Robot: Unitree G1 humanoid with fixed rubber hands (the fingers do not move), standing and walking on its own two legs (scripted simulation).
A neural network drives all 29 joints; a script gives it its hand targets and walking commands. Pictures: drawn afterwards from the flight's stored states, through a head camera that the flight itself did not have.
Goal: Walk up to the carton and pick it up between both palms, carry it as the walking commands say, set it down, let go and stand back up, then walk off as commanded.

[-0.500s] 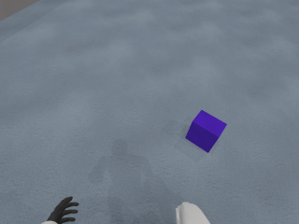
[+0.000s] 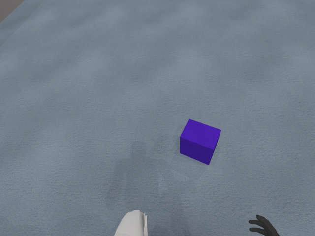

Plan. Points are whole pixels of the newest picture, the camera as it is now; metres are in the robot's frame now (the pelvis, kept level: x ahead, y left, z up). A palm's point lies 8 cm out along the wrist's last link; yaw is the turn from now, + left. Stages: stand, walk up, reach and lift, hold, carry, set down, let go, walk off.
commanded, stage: walk up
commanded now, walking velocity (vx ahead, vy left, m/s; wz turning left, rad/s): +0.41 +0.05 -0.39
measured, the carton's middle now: (199, 142) +0.70 -0.15 -0.66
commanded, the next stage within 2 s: none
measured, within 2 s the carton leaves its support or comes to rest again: neither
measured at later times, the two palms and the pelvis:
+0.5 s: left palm (85, 185) +0.26 +0.29 -0.15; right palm (266, 208) +0.20 -0.24 -0.11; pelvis +0.20 +0.04 +0.00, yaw -9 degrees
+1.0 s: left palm (126, 157) +0.34 +0.16 -0.10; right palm (292, 220) +0.18 -0.32 -0.15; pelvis +0.20 -0.06 +0.00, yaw -11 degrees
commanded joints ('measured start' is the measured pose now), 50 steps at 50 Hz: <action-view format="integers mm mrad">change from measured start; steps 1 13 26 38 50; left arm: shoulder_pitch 65 186 35 -90 -171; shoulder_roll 123 123 17 98 104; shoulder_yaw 20 36 33 58 10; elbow -34 53 15 -36 -32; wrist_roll -1 0 11 -16 -13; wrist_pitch -20 17 101 125 47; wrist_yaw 16 35 -14 -12 47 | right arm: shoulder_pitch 17 -116 122 106 162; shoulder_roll -40 -27 -68 -195 -37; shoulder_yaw -12 -9 -16 -48 -2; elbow -40 -69 96 67 166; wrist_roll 3 27 1 4 30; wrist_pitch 24 7 -29 53 109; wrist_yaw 8 -10 -48 -50 -47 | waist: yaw -10 -7 -12 -28 -67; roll -180 -234 161 123 -196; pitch -31 -27 -62 -98 -71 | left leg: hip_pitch -74 281 256 262 244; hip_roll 10 -92 190 234 -95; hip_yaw -11 87 -14 -33 -71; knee -61 -526 -882 -709 -335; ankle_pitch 96 118 351 234 -123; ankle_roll -16 10 126 81 44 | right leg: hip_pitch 100 84 -212 24 -11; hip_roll -263 -172 -79 -49 -255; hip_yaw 222 134 14 2 201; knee -164 -54 572 15 -202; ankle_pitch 578 602 -32 33 114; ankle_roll -59 -22 90 65 -69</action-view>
